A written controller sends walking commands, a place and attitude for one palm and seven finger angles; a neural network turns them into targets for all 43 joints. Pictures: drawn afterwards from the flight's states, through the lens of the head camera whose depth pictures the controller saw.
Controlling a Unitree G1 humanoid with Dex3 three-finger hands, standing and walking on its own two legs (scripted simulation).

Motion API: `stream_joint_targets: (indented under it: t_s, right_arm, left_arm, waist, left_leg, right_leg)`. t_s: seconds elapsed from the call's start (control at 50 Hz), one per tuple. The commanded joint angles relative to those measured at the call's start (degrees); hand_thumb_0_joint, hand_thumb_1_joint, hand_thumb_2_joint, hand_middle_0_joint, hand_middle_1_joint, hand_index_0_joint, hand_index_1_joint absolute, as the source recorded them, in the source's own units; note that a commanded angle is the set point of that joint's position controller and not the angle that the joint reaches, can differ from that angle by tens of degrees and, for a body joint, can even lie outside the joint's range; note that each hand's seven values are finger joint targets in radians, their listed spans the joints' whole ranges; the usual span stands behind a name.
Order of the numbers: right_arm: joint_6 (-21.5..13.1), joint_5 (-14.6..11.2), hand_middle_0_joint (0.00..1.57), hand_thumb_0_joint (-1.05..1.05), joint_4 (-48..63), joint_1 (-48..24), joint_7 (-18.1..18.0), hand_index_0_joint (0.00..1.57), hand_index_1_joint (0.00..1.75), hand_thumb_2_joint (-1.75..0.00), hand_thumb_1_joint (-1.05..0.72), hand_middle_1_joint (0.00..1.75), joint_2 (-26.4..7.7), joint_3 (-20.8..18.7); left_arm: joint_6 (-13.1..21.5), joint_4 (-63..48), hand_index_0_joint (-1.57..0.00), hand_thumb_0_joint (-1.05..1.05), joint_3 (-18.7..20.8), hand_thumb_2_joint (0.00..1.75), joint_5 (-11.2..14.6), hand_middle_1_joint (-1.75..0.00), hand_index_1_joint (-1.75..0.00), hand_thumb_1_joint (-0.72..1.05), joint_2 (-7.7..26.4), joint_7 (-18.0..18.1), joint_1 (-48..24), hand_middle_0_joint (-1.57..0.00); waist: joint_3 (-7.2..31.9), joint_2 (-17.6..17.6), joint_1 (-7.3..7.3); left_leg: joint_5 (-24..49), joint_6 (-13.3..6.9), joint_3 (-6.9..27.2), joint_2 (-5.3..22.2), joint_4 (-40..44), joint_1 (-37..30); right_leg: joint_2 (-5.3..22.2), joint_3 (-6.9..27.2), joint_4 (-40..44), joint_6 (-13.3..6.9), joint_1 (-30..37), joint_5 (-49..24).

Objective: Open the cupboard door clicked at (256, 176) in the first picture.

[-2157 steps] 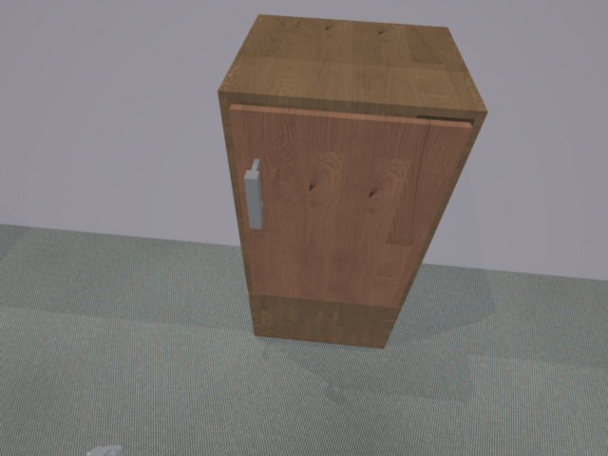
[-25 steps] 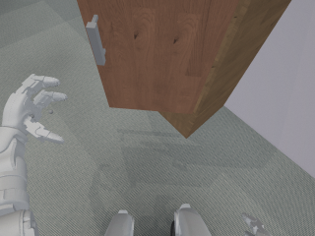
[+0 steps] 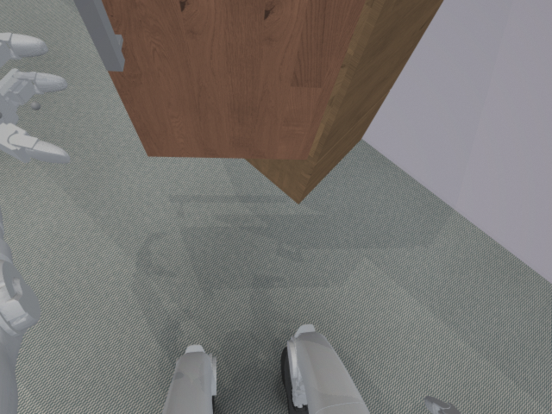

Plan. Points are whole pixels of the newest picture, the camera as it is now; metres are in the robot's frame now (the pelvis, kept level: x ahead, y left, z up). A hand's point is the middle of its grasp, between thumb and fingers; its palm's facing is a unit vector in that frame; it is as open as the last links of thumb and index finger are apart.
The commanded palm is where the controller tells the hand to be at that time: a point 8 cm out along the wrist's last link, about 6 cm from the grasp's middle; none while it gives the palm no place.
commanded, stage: move the hooked fingers beside the handle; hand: left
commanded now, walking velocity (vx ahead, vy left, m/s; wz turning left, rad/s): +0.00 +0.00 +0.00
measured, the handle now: (102, 16) +0.66 +0.21 +0.08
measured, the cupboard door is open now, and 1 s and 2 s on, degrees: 44 44 44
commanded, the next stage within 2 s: none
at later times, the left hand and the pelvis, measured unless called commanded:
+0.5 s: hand (42, 47) +0.59 +0.27 +0.08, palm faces -0.06 -1.00 -0.05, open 13.9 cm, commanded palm +0.60 +0.29 +0.07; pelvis +0.00 +0.02 -0.01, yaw -2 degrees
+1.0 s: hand (36, 45) +0.59 +0.28 +0.08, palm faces -0.06 -1.00 -0.04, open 13.9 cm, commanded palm +0.59 +0.29 +0.07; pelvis +0.03 +0.02 +0.01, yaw -2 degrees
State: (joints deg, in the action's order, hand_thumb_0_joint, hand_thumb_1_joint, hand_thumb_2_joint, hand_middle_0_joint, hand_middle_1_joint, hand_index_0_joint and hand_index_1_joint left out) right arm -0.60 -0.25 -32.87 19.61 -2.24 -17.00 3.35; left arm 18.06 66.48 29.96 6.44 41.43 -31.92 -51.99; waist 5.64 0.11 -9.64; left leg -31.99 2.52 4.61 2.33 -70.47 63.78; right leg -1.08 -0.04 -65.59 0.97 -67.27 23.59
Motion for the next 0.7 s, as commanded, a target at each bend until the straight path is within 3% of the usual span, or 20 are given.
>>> stream_joint_targets:
  t_s: [0.0, 0.1, 0.2, 0.26, 0.3, 0.44, 0.48, 0.5, 0.54, 0.58, 0.6, 0.68]
  right_arm:
    - [-0.33, 0.26, 0.2, 0.0, 2.67, 9.99, -0.97, 0.2, 0.3, -0.9, -0.9, 0.3, -10.89, -3.28]
    - [0.98, 0.57, 0.2, 0.0, 2.97, 11.33, -0.77, 0.2, 0.3, -0.9, -0.9, 0.3, -11.24, -2.39]
    - [2.01, 1.15, 0.2, 0.0, 2.4, 13.15, -0.35, 0.2, 0.3, -0.9, -0.9, 0.3, -11.68, -2.2]
    - [2.77, 1.4, 0.2, 0.0, 2.08, 14.04, -0.05, 0.2, 0.3, -0.9, -0.9, 0.3, -11.79, -1.8]
    - [3.37, 1.6, 0.2, 0.0, 1.88, 14.48, -0.04, 0.2, 0.3, -0.9, -0.9, 0.3, -11.76, -1.36]
    - [4.75, 2.59, 0.2, 0.0, 1.31, 16.57, 0.19, 0.2, 0.3, -0.9, -0.9, 0.3, -11.51, -0.81]
    - [5.17, 2.91, 0.2, 0.0, 0.79, 17.42, 0.46, 0.2, 0.3, -0.9, -0.9, 0.3, -11.68, -0.88]
    - [5.4, 2.98, 0.2, 0.0, 0.88, 17.64, 0.7, 0.2, 0.3, -0.9, -0.9, 0.3, -11.62, -0.86]
    - [6.21, 3.0, 0.2, 0.0, 1.71, 18.18, 1.01, 0.2, 0.3, -0.9, -0.9, 0.3, -11.54, -0.7]
    - [6.79, 3.09, 0.2, 0.0, 2.09, 18.21, 1.39, 0.2, 0.3, -0.9, -0.9, 0.3, -11.32, -0.96]
    - [7.14, 2.99, 0.2, 0.0, 2.44, 18.31, 1.53, 0.2, 0.3, -0.9, -0.9, 0.3, -11.27, -1.01]
    - [7.65, 2.98, 0.2, 0.0, 2.96, 18.37, 2.0, 0.2, 0.3, -0.9, -0.9, 0.3, -11.27, -1.83]
  left_arm:
    - [3.61, -9.72, -0.3, 0.0, 3.66, 0.3, 0.1, -1.2, -1.2, -0.5, 22.99, 0.65, -27.06, -0.3]
    - [1.43, -6.29, -0.3, 0.0, 2.52, 0.3, -2.67, -1.2, -1.2, -0.5, 25.29, 1.41, -31.04, -0.3]
    - [1.21, -7.49, -0.3, 0.0, 3.12, 0.3, -3.42, -1.2, -1.2, -0.5, 27.25, 1.94, -36.72, -0.3]
    - [0.42, -6.0, -0.3, 0.0, 2.84, 0.3, -4.25, -1.2, -1.2, -0.5, 27.88, 2.21, -38.74, -0.3]
    - [-0.72, -4.36, -0.3, 0.0, 1.96, 0.3, -5.81, -1.2, -1.2, -0.5, 28.65, 2.65, -39.96, -0.3]
    - [-0.88, -4.84, -0.3, 0.0, 0.57, 0.3, -7.96, -1.2, -1.2, -0.5, 28.92, 4.19, -46.93, -0.3]
    - [-1.11, -4.69, -0.3, 0.0, 0.55, 0.3, -8.38, -1.2, -1.2, -0.5, 29.03, 4.34, -47.93, -0.3]
    - [-1.32, -4.74, -0.3, 0.0, 1.78, 0.3, -8.37, -1.2, -1.2, -0.5, 29.96, 4.39, -46.39, -0.3]
    - [-2.18, -2.56, -0.3, 0.0, 2.68, 0.3, -9.04, -1.2, -1.2, -0.5, 30.64, 4.23, -41.41, -0.3]
    - [-3.48, -3.3, -0.3, 0.0, 1.34, 0.3, -9.01, -1.2, -1.2, -0.5, 28.3, 4.12, -39.2, -0.3]
    - [-3.83, -4.08, -0.3, 0.0, 1.99, 0.3, -9.13, -1.2, -1.2, -0.5, 29.09, 4.05, -37.79, -0.3]
    - [-2.78, -10.51, -0.3, 0.0, 4.62, 0.3, -7.09, -1.2, -1.2, -0.5, 29.89, 4.06, -38.11, -0.3]
  waist:
    - [30.84, -10.43, -1.03]
    - [30.38, -11.58, -2.79]
    - [35.3, -15.77, -4.18]
    - [34.38, -15.56, -5.43]
    - [31.64, -16.48, -6.12]
    - [33.73, -21.14, -8.49]
    - [35.58, -22.65, -8.76]
    - [36.19, -23.33, -8.15]
    - [35.37, -22.17, -6.95]
    - [34.06, -21.45, -7.07]
    - [33.77, -21.31, -6.52]
    - [36.75, -20.99, -5.95]
  left_leg:
    - [19.35, -4.69, -3.38, -1.47, 7.09, -10.38]
    - [19.14, -5.0, -2.66, -1.24, 6.5, -9.73]
    - [23.83, -4.43, -1.51, -0.74, 5.49, -14.25]
    - [24.84, -4.42, -0.99, -0.3, 5.08, -14.45]
    - [23.27, -4.6, -0.97, -0.25, 5.22, -12.93]
    - [28.98, -3.78, 0.68, 0.29, 4.21, -17.65]
    - [31.44, -3.36, 0.9, 0.48, 3.91, -19.62]
    - [32.6, -3.28, 0.85, 0.53, 3.8, -20.1]
    - [34.88, -3.21, 1.0, 0.54, 4.51, -20.43]
    - [35.62, -3.46, 0.45, 0.78, 4.81, -19.92]
    - [36.1, -3.48, 0.38, 0.87, 5.04, -19.99]
    - [37.78, -3.43, 0.08, 0.99, 5.36, -22.41]
  right_leg:
    - [-0.54, 0.11, 6.03, -1.74, 21.84, -13.28]
    - [-0.74, -0.7, 5.77, -1.63, 18.68, -11.92]
    - [-1.0, -1.87, 4.84, -1.84, 15.65, -13.34]
    - [-1.31, -2.37, 4.87, -1.81, 13.96, -13.61]
    - [-1.27, -2.53, 5.31, -1.77, 12.85, -12.12]
    - [-1.66, -3.93, 4.43, -2.33, 8.47, -13.39]
    - [-1.8, -4.19, 4.53, -2.32, 8.04, -14.28]
    - [-1.86, -4.23, 4.62, -2.4, 8.6, -14.99]
    - [-2.03, -4.54, 4.59, -2.67, 9.45, -15.97]
    - [-2.09, -4.68, 5.15, -2.32, 10.02, -17.37]
    - [-2.16, -4.73, 5.33, -2.3, 10.64, -17.7]
    - [-2.63, -4.49, 5.87, -2.28, 12.67, -19.56]
